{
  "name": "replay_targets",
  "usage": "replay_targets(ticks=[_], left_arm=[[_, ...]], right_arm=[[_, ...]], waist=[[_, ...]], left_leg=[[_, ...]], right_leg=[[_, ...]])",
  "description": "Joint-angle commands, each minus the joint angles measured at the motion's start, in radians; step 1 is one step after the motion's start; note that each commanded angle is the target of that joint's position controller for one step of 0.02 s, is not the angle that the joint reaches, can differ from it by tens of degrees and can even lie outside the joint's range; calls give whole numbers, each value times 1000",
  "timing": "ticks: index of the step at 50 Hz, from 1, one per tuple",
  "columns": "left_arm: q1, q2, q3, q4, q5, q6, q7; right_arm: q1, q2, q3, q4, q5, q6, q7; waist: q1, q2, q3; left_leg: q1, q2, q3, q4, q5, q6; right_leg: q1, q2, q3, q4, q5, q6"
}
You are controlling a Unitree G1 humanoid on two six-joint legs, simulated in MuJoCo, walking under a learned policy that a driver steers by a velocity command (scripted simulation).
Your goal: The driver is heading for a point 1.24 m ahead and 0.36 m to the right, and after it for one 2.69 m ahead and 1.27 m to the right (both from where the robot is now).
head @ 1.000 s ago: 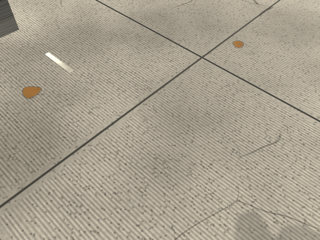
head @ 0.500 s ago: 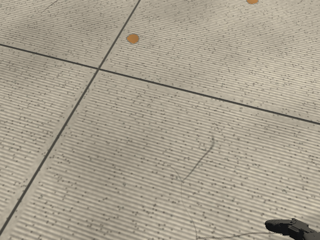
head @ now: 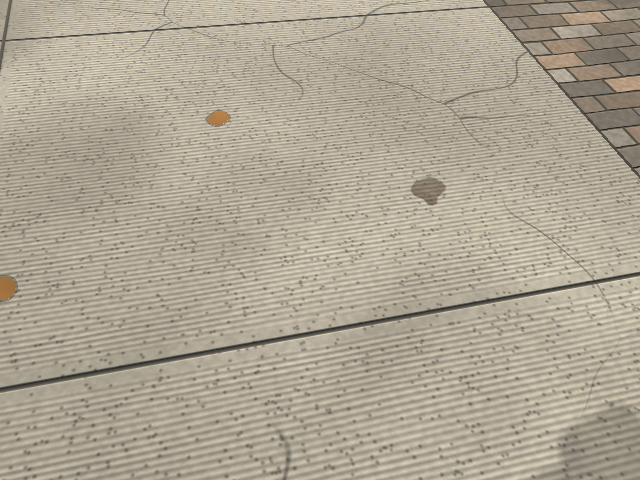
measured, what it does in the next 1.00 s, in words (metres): walks ahead, turning right: right foot, then left foot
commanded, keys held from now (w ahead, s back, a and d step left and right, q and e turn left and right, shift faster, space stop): w+shift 0.70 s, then w+e+shift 0.30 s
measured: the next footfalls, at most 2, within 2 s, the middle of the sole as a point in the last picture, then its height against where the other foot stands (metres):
right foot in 0.26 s outside the picture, level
left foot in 0.70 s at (307, 344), level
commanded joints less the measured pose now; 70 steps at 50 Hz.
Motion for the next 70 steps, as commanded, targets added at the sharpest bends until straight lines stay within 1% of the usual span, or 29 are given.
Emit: replay_targets(ticks=[1, 7, 9, 11, 13, 14, 15, 16, 18, 21, 25, 31, 34, 35, 36, 37, 38, 40, 46, 53, 56, 57, 58, 59, 60, 61, 63, 65, 70], left_arm=[[-117, 8, -12, -101, -2, -11, -8], [-309, -38, -57, -144, 5, -37, -26], [-317, -41, -68, -139, 6, -41, -17], [-174, 2, -53, -99, 14, -42, 5], [242, 88, -8, 31, 17, -52, 42], [268, 170, 20, 57, 28, -48, 65], [263, 202, 31, 34, 9, -46, 70], [244, 160, 31, 63, 2, -48, 74], [173, 80, 15, 97, 0, -66, 78], [142, -1, -13, 122, -20, -97, 82], [181, 7, -13, 155, -33, -129, 62], [270, 98, -1, 219, -43, -150, 74], [234, 161, 14, 232, 12, -106, 101], [200, 138, 9, 227, 23, -100, 106], [361, -66, -37, 178, -27, -112, 83], [317, 4, -31, 182, -43, -131, 84], [189, 25, -28, 148, -46, -128, 93], [125, 6, -35, 147, -29, -111, 77], [-19, -79, -54, 65, -11, -31, 28], [-186, -67, -53, 19, -15, -58, -3], [119, 21, -14, 101, -30, -60, 19], [331, 65, 14, 165, -29, -58, 33], [410, 102, 45, 193, -30, -47, 57], [306, 176, 64, 186, -32, -33, 69], [277, 245, 82, 147, -5, -21, 67], [266, 187, 79, 133, -1, -24, 76], [222, 98, 57, 166, -14, -44, 83], [176, 55, 35, 154, -27, -73, 90], [199, 85, 44, 143, -32, -105, 74]], right_arm=[[46, -75, -16, -13, -3, -33, 15], [184, -88, -12, 93, -8, -41, 8], [205, -116, -10, 130, -7, -35, -5], [203, -178, -17, 158, -9, -16, -27], [108, -197, -17, 134, 3, -2, -29], [159, -63, 10, 94, 3, -9, -5], [173, -62, 9, 46, 20, -21, 9], [6, -119, -6, 15, 24, -28, 4], [-8, -72, 6, 13, 20, -29, 16], [43, -20, 16, 32, -21, 24, 39], [-226, -5, 28, -76, -18, 23, 55], [-319, -25, 30, -89, -2, 10, 64], [33, -125, -15, 9, -4, 19, 22], [233, -182, -40, 60, -14, 26, -1], [244, -308, -79, 59, -55, 19, -13], [205, -233, -70, 46, -28, 20, 12], [80, -177, -62, 50, -26, 9, 15], [-7, -68, -37, 67, -27, -9, 18], [-15, -22, -19, 138, 3, -65, 34], [67, -92, -24, 157, 17, -67, -4], [15, -188, -53, 119, -5, -3, -33], [-36, -197, -59, 97, -15, 16, -35], [-54, -180, -61, 101, -21, 20, -23], [-57, -12, -21, 40, -33, 2, -3], [-44, -11, -4, -75, 12, -24, 5], [-125, -57, 2, -75, -1, -50, 2], [-187, -56, 8, -78, -17, -54, 3], [-166, -48, 16, -73, -49, -9, 8], [-406, -3, 46, -188, -28, 16, 31]], waist=[[-4, 170, 116], [-33, 156, 187], [-10, 178, 156], [98, 250, 35], [307, 249, -159], [207, 41, -261], [167, -40, -384], [194, 94, -213], [93, 134, 31], [-5, 61, 110], [23, 32, 226], [34, 44, 134], [-158, -18, -104], [-252, -3, -187], [-101, 358, -317], [-129, 293, -428], [-82, 201, -195], [-20, 46, -12], [75, 133, 179], [60, 117, 154], [230, 212, -51], [321, 204, -143], [339, 136, -138], [186, -155, -54], [141, -185, -250], [163, 43, -173], [74, 186, 22], [8, 201, 63], [68, 112, 141]], left_leg=[[15, 216, -143, -215, 107, 8], [100, 224, 11, -284, 552, 25], [162, 236, 71, -213, 1040, 26], [221, 289, 88, 41, 1475, 37], [-11, 283, 96, 564, 1273, 68], [-371, 151, 78, 924, 248, 63], [-612, 28, -60, 1169, -196, 61], [-733, 75, -143, 1159, -70, 78], [-677, 134, -134, 1006, -9, 66], [-582, 178, -127, 888, -35, 23], [-632, 184, -49, 600, 196, 4], [-338, 31, 41, 246, 445, 86], [25, -61, 28, 263, 164, 124], [255, 22, -44, 288, 33, 150], [564, 384, -600, 225, -215, 300], [575, 428, -962, -10, -340, 314], [401, 393, -771, -37, -332, 268], [92, 335, -509, -96, -157, 205], [-182, 215, -20, -276, 152, 90], [113, 204, 215, -233, 972, 25], [211, 244, 204, 225, 1423, 17], [135, 256, 175, 512, 1350, 35], [-31, 179, 170, 861, 874, 24], [-424, 0, 111, 1229, -168, -14], [-733, -50, -104, 1386, -228, -34], [-800, 21, -174, 1299, -138, -15], [-699, 91, -178, 1085, -77, -21], [-583, 132, -171, 976, -92, -57], [-451, 124, -81, 496, 206, -89]], right_leg=[[-178, -17, 40, -28, 107, -1], [-66, 23, -134, -439, 111, -64], [75, 82, -216, -542, 39, -105], [283, 143, -227, -567, -79, -144], [801, 88, -76, -708, -74, -215], [1122, -167, 255, -707, -359, -249], [1225, -358, 742, -835, -452, -329], [1120, -297, 619, -911, -327, -285], [789, -226, 382, -987, -105, -244], [557, -139, 234, -1082, -70, -221], [440, -55, 72, -1190, 162, -197], [695, -111, -23, -1184, 853, -122], [762, -156, -38, -643, 1179, -90], [606, -112, -61, -313, 991, -86], [183, 70, -51, 231, 22, -41], [54, 124, 78, 346, -251, -73], [-34, 30, 73, 323, -138, -86], [29, -57, 55, 187, -71, -91], [12, -123, -17, -53, 79, -50], [145, 9, -247, -546, 342, -123], [447, 124, -263, -533, 132, -160], [656, 132, -209, -556, 49, -193], [804, 99, -105, -614, -50, -223], [914, -70, 214, -591, 116, -295], [1147, -217, 718, -840, -141, -494], [1086, -242, 785, -984, -238, -440], [765, -167, 607, -1005, -89, -354], [560, -90, 463, -1013, 41, -328], [343, 36, 314, -1077, 231, -265]])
